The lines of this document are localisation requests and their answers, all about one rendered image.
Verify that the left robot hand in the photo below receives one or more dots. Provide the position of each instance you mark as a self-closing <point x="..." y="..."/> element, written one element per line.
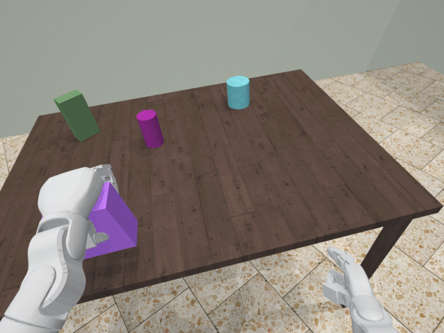
<point x="77" y="192"/>

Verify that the table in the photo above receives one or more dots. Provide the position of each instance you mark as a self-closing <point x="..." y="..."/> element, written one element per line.
<point x="227" y="186"/>

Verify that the robot left forearm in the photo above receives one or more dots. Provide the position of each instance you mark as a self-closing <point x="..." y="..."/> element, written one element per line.
<point x="55" y="280"/>

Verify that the sponge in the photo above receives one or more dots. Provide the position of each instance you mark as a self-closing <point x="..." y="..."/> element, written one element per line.
<point x="112" y="216"/>

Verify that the right robot hand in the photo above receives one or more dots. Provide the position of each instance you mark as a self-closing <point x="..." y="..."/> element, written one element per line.
<point x="340" y="288"/>

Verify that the robot right forearm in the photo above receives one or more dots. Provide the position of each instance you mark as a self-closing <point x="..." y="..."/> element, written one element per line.
<point x="369" y="316"/>

